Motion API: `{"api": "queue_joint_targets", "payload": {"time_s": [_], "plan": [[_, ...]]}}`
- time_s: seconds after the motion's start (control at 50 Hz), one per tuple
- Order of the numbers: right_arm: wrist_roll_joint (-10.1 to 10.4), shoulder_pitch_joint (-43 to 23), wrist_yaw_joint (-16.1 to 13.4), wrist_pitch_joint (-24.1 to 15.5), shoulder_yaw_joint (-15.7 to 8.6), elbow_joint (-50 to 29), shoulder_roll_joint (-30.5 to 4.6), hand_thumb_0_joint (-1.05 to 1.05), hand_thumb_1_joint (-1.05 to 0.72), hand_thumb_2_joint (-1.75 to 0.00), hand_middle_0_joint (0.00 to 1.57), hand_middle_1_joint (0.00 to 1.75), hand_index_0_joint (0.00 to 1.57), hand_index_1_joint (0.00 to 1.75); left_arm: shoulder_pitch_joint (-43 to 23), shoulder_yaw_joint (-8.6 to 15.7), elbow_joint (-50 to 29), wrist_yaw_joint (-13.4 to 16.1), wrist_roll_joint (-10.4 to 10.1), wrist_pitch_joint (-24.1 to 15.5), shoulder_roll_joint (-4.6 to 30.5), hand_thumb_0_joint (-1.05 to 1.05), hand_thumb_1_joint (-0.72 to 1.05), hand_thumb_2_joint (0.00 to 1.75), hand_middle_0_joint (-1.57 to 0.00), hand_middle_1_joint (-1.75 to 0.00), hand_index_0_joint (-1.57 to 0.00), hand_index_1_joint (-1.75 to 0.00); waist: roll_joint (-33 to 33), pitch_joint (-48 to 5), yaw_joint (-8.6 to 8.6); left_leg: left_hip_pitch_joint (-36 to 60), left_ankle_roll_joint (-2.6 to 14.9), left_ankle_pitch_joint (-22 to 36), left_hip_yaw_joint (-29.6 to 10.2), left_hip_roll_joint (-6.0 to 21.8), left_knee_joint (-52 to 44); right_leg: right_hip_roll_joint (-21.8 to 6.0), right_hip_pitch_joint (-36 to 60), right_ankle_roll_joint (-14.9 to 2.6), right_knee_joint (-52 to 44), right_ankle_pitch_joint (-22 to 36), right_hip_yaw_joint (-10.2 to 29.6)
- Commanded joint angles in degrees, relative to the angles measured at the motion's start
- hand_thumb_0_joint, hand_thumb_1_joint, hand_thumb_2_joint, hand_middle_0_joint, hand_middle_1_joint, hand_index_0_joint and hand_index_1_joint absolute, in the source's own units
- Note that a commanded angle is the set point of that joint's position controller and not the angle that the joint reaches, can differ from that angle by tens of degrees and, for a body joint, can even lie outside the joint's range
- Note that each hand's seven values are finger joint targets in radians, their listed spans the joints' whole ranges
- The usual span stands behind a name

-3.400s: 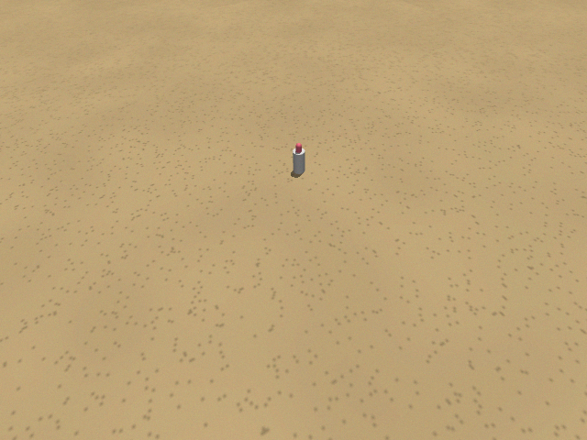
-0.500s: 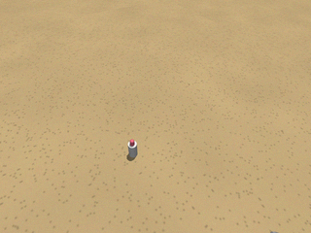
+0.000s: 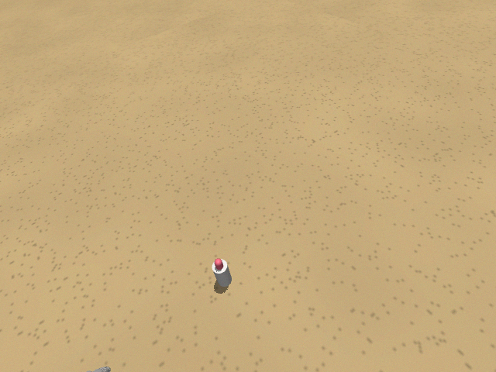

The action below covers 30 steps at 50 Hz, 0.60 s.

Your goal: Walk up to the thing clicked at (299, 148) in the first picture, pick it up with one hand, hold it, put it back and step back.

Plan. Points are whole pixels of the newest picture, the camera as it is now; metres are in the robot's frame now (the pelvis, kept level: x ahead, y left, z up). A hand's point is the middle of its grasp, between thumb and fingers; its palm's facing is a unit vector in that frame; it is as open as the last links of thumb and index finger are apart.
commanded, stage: walk up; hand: left
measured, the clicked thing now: (221, 270) +0.61 +0.21 -0.68
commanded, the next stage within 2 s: none
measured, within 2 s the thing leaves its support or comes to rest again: neither
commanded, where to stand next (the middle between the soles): +0.28 +0.05 m, yaw -1 degrees
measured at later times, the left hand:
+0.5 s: hand (92, 366) +0.18 +0.34 -0.15, palm faces -0.05 -0.94 -0.34, open 7.4 cm
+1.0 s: hand (137, 297) +0.30 +0.28 -0.14, palm faces -0.04 -0.93 -0.37, open 7.4 cm
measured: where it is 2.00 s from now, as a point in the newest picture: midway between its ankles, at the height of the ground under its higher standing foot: outside the picture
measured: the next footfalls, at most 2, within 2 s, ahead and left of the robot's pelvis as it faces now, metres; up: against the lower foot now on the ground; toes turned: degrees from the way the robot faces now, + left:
left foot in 0.32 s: +0.22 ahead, +0.18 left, +0.00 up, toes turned +5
right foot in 0.76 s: +0.32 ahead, -0.07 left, +0.00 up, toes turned -3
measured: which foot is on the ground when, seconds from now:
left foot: up 0.00-0.30, down 0.32-0.78, up 0.80-1.00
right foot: down 0.00-0.34, up 0.36-0.74, down 0.76-1.00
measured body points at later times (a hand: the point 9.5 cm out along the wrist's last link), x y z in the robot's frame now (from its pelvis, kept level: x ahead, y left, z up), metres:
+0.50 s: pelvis +0.14 +0.07 +0.00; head +0.15 +0.10 +0.45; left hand +0.18 +0.39 -0.13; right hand +0.20 -0.25 -0.09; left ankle +0.18 +0.18 -0.73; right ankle +0.14 -0.08 -0.67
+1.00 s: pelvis +0.18 +0.04 -0.01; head +0.21 +0.01 +0.44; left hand +0.30 +0.33 -0.11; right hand +0.24 -0.27 -0.15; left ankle +0.18 +0.18 -0.72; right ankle +0.28 -0.07 -0.73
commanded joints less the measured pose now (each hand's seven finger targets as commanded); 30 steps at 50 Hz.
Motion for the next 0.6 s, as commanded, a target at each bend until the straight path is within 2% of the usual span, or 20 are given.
{"api": "queue_joint_targets", "payload": {"time_s": [0.0, 0.04, 0.1, 0.16, 0.2, 0.24, 0.26, 0.28, 0.3, 0.32, 0.34, 0.36, 0.38, 0.4, 0.42, 0.44, 0.46, 0.5, 0.54, 0.58], "plan": [[0.02, 3.86, -0.05, -0.82, -3.43, -3.25, -10.2, 0.0, -0.9, -0.9, 0.2, 0.3, 0.2, 0.3, 4.99, 4.96, -2.4, 1.41, -0.18, -1.08, 16.76, 0.0, 0.9, 0.9, -0.2, -0.3, -0.2, -0.3, -11.49, -3.04, 0.51, -9.15, -0.45, 6.84, -3.44, 2.5, -1.59, -12.13, 7.71, -7.48, -16.07, 11.94, 14.87], [-0.35, 2.03, 0.55, -0.45, -3.75, -3.56, -9.96, 0.0, -0.9, -0.9, 0.2, 0.3, 0.2, 0.3, 4.25, 4.98, -3.46, 1.22, 0.19, -1.19, 16.85, 0.0, 0.9, 0.9, -0.2, -0.3, -0.2, -0.3, -11.69, -1.75, 0.46, -8.91, -1.55, 9.37, -2.4, 3.43, -5.18, -11.71, 4.23, -9.0, -18.59, 3.99, 12.39], [-0.85, -0.76, 1.39, -0.41, -4.25, -4.1, -10.37, 0.0, -0.9, -0.9, 0.2, 0.3, 0.2, 0.3, 3.37, 5.55, -4.24, 0.85, 0.79, -1.01, 17.65, 0.0, 0.9, 0.9, -0.2, -0.3, -0.2, -0.3, -11.81, -0.25, 0.77, -9.47, -2.89, 11.31, -0.97, 4.77, -12.73, -11.47, 2.21, -9.75, -21.02, -10.43, 11.21], [-1.3, -4.93, 1.81, -1.09, -4.38, -4.83, -9.74, 0.0, -0.9, -0.9, 0.2, 0.3, 0.2, 0.3, 5.09, 5.7, -4.0, 0.47, 1.06, -0.79, 18.32, 0.0, 0.9, 0.9, -0.2, -0.3, -0.2, -0.3, -11.94, 0.84, 2.1, -7.01, -2.98, 12.74, -0.62, 5.64, -20.68, -12.14, 0.24, -9.79, -19.99, -13.49, 11.36], [-1.18, -5.12, 1.86, -1.74, -4.53, -4.62, -9.65, 0.0, -0.9, -0.9, 0.2, 0.3, 0.2, 0.3, 4.36, 5.68, -4.21, 0.28, 1.02, -0.64, 18.88, 0.0, 0.9, 0.9, -0.2, -0.3, -0.2, -0.3, -11.62, -0.05, 1.76, -3.15, -2.66, 13.9, -0.05, 5.05, -24.27, -12.56, -0.33, -9.32, -18.19, -13.8, 10.95], [-1.17, -3.74, 1.77, -2.28, -4.9, -3.82, -10.24, 0.0, -0.9, -0.9, 0.2, 0.3, 0.2, 0.3, 3.57, 5.62, -4.3, 0.12, 0.91, -0.31, 19.39, 0.0, 0.9, 0.9, -0.2, -0.3, -0.2, -0.3, -10.08, -1.53, 0.58, 3.03, -1.83, 13.92, 1.56, 4.02, -26.97, -12.88, -2.74, -8.75, -15.68, -15.52, 10.96], [-1.34, -0.84, 1.53, -2.56, -5.17, -2.86, -10.49, 0.0, -0.9, -0.9, 0.2, 0.3, 0.2, 0.3, 2.25, 5.44, -4.51, 0.11, 1.01, -0.04, 19.36, 0.0, 0.9, 0.9, -0.2, -0.3, -0.2, -0.3, -9.36, -2.56, -1.62, 8.26, -1.4, 13.64, 2.3, 3.3, -28.79, -12.29, -5.18, -7.91, -11.88, -15.49, 10.22], [-1.37, 2.53, 1.06, -2.92, -5.6, -1.74, -11.37, 0.0, -0.9, -0.9, 0.2, 0.3, 0.2, 0.3, 2.39, 4.85, -4.61, 0.15, 1.23, 0.19, 17.63, 0.0, 0.9, 0.9, -0.2, -0.3, -0.2, -0.3, -6.01, -4.14, -3.46, 13.42, -1.04, 11.62, 2.56, 2.0, -30.13, -10.42, -6.86, -6.63, -6.05, -12.51, 8.53], [-1.39, 7.21, 0.34, -3.41, -6.3, -0.24, -13.31, 0.0, -0.9, -0.9, 0.2, 0.3, 0.2, 0.3, 4.98, 3.78, -4.5, 0.19, 1.49, 0.46, 14.7, 0.0, 0.9, 0.9, -0.2, -0.3, -0.2, -0.3, 2.13, -7.47, -5.35, 21.46, 0.08, 5.15, -1.14, 2.91, -34.45, -7.28, -10.07, -4.93, 7.08, -7.4, 5.63], [-2.02, 8.81, -0.31, -3.87, -7.22, -0.67, -17.7, 0.0, -0.9, -0.9, 0.2, 0.3, 0.2, 0.3, 8.15, 2.31, -4.47, 0.08, 0.64, 0.51, 9.65, 0.0, 0.9, 0.9, -0.2, -0.3, -0.2, -0.3, 17.08, -7.62, -4.94, 24.37, 3.68, -6.82, -20.17, 14.34, -43.33, 0.01, -18.38, -1.06, 23.87, -12.02, -0.62], [-1.48, 6.63, -0.5, -4.07, -7.14, -2.84, -19.53, 0.0, -0.9, -0.9, 0.2, 0.3, 0.2, 0.3, 9.0, 2.81, -3.33, 0.61, 0.42, 1.19, 11.97, 0.0, 0.9, 0.9, -0.2, -0.3, -0.2, -0.3, 12.22, -4.7, -4.06, 21.07, 8.2, -11.7, -36.47, 22.54, -50.34, 3.81, -24.49, -0.25, 30.02, -16.83, 3.31], [-0.19, 4.68, -0.3, -3.69, -7.38, -3.01, -20.05, 0.0, -0.9, -0.9, 0.2, 0.3, 0.2, 0.3, 7.5, 3.87, -2.29, 1.33, 0.91, 1.64, 16.6, 0.0, 0.9, 0.9, -0.2, -0.3, -0.2, -0.3, 9.11, -1.4, -3.76, 16.33, 12.5, -14.13, -37.91, 25.15, -49.74, -0.46, -24.01, -0.9, 32.9, -17.84, 7.23], [-0.1, 3.05, -0.47, -3.45, -6.85, -3.29, -18.07, 0.0, -0.9, -0.9, 0.2, 0.3, 0.2, 0.3, 5.98, 3.74, -2.3, 1.29, 0.87, 1.4, 17.67, 0.0, 0.9, 0.9, -0.2, -0.3, -0.2, -0.3, 5.43, 0.53, -3.01, 12.93, 12.37, -6.33, -32.03, 22.72, -48.5, -1.62, -22.83, -0.84, 33.11, -15.27, 8.74], [-0.17, 1.9, -0.66, -3.61, -5.81, -3.86, -16.04, 0.0, -0.9, -0.9, 0.2, 0.3, 0.2, 0.3, 6.2, 3.88, -1.33, 1.14, 0.45, 1.22, 17.11, 0.0, 0.9, 0.9, -0.2, -0.3, -0.2, -0.3, 3.94, 0.49, -2.34, 13.08, 11.16, 4.48, -24.34, 19.54, -47.37, -1.78, -21.12, -0.59, 31.78, -12.74, 10.17], [-0.22, 1.01, -0.94, -4.06, -4.91, -4.41, -13.77, 0.0, -0.9, -0.9, 0.2, 0.3, 0.2, 0.3, 7.91, 3.81, -0.36, 0.92, 0.26, 1.34, 16.2, 0.0, 0.9, 0.9, -0.2, -0.3, -0.2, -0.3, 3.22, -0.2, -1.19, 13.56, 8.09, 15.06, -16.41, 15.89, -45.55, -2.58, -19.0, -0.36, 29.3, -9.61, 10.86], [0.0, 1.91, -1.06, -4.44, -4.72, -4.07, -13.69, 0.0, -0.9, -0.9, 0.2, 0.3, 0.2, 0.3, 8.74, 3.78, 0.0, 0.59, -0.06, 1.54, 15.21, 0.0, 0.9, 0.9, -0.2, -0.3, -0.2, -0.3, 5.1, -0.96, -0.96, 13.65, 7.46, 22.39, -12.9, 14.95, -44.37, -2.73, -17.54, -0.02, 27.93, -8.46, 9.46], [0.17, 2.16, -1.16, -4.61, -4.81, -3.92, -13.92, 0.0, -0.9, -0.9, 0.2, 0.3, 0.2, 0.3, 9.02, 3.68, 0.22, 0.33, -0.1, 1.87, 14.64, 0.0, 0.9, 0.9, -0.2, -0.3, -0.2, -0.3, 5.59, -2.35, -0.87, 13.3, 8.01, 25.35, -10.72, 14.27, -43.67, -2.48, -15.97, 0.49, 27.13, -7.24, 7.92], [0.08, 1.18, -1.41, -4.39, -4.75, -4.65, -13.98, 0.0, -0.9, -0.9, 0.2, 0.3, 0.2, 0.3, 7.93, 3.46, -0.1, 0.04, 0.0, 2.42, 13.79, 0.0, 0.9, 0.9, -0.2, -0.3, -0.2, -0.3, 7.04, -2.33, -0.98, 12.52, 8.88, 24.72, -7.84, 13.74, -44.37, -2.52, -14.69, 1.61, 23.02, -5.52, 6.4], [-0.04, 0.22, -1.88, -3.97, -4.21, -5.06, -13.17, 0.0, -0.9, -0.9, 0.2, 0.3, 0.2, 0.3, 5.62, 3.27, -0.25, 0.29, 0.25, 2.81, 12.97, 0.0, 0.9, 0.9, -0.2, -0.3, -0.2, -0.3, 6.29, -0.76, -0.8, 10.12, 9.56, 31.54, -4.72, 13.41, -43.72, -2.62, -13.61, 2.52, 18.93, -3.96, 6.04], [-0.25, -0.39, -2.22, -3.57, -3.88, -5.08, -12.89, 0.0, -0.9, -0.9, 0.2, 0.3, 0.2, 0.3, 4.24, 2.94, -0.3, 0.57, 0.22, 3.05, 11.27, 0.0, 0.9, 0.9, -0.2, -0.3, -0.2, -0.3, 6.5, -0.87, -0.43, 8.02, 9.41, 42.37, -1.76, 13.51, -40.8, -2.65, -9.4, 2.36, 13.75, -1.17, 3.46]]}}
